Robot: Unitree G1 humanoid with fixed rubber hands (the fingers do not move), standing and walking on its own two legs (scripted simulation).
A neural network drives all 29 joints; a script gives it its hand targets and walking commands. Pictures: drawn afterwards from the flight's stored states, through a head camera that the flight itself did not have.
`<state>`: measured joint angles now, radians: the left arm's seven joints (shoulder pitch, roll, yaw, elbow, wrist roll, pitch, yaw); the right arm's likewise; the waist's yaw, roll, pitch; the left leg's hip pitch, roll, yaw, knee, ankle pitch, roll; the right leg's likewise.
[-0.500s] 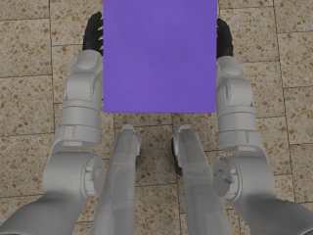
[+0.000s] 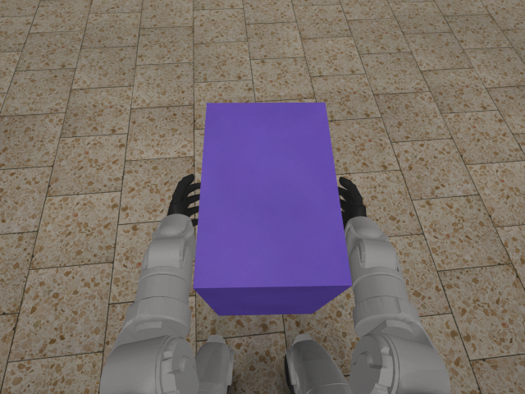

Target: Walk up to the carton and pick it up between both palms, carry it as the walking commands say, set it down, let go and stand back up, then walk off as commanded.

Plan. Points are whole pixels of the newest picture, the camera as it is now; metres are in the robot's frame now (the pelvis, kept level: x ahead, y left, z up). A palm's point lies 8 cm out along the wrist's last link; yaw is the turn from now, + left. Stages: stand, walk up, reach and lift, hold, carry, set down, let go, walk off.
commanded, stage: reach and lift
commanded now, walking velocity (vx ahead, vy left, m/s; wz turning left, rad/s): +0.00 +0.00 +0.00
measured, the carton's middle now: (265, 221) +0.39 -0.01 -0.08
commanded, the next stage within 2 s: none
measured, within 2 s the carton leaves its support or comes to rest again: neither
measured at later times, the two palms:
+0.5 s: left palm (166, 210) +0.36 +0.14 +0.04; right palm (362, 207) +0.36 -0.14 +0.04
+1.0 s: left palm (146, 210) +0.34 +0.15 +0.09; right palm (375, 206) +0.33 -0.14 +0.10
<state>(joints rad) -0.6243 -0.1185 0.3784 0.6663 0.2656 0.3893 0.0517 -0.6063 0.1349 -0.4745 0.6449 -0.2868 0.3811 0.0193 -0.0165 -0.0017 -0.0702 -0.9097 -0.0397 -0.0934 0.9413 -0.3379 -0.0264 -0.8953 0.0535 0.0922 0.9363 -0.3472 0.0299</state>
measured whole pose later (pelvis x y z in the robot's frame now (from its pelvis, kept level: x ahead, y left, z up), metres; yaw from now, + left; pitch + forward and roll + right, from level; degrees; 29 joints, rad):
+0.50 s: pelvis +0.04 -0.01 +0.05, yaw +2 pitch +10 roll +0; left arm -0.37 -0.09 0.22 0.52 0.22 0.47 0.01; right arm -0.34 0.17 -0.28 0.47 -0.21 0.47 -0.07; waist -0.01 -0.02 -0.10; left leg -0.52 -0.02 -0.13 0.61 -0.26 -0.04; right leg -0.50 0.04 0.06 0.61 -0.28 0.00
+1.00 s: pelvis +0.02 +0.00 +0.06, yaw +1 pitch -2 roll +0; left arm -0.37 -0.11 0.22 0.38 0.21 0.67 0.02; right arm -0.37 0.18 -0.30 0.35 -0.24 0.68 -0.03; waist -0.01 0.00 0.00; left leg -0.25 -0.03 -0.11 0.50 -0.21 -0.02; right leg -0.23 0.03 0.09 0.49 -0.22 0.02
